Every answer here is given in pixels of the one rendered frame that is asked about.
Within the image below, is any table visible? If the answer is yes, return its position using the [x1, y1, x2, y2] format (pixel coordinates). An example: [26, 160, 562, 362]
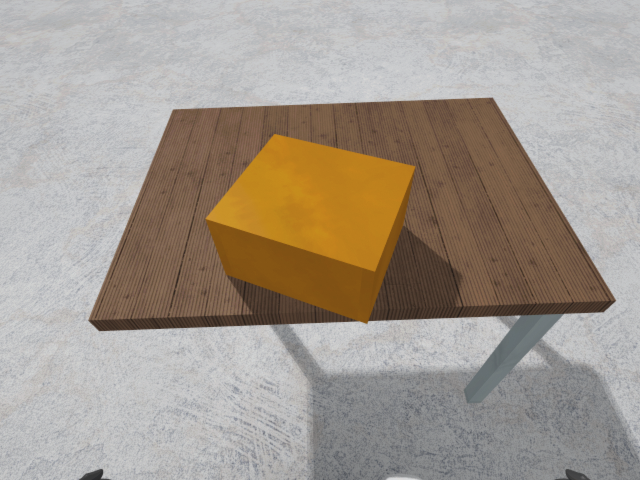
[88, 98, 616, 403]

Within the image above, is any carton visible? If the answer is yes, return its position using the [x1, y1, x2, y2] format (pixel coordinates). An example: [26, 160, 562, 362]
[206, 134, 416, 324]

